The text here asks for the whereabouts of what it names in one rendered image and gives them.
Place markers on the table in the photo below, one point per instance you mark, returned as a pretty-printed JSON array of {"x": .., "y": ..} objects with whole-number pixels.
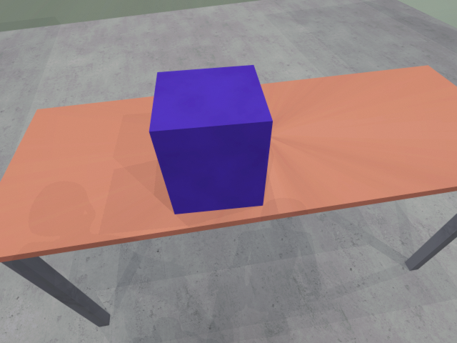
[{"x": 87, "y": 175}]

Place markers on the carton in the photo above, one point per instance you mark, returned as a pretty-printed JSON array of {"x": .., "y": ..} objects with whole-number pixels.
[{"x": 211, "y": 131}]

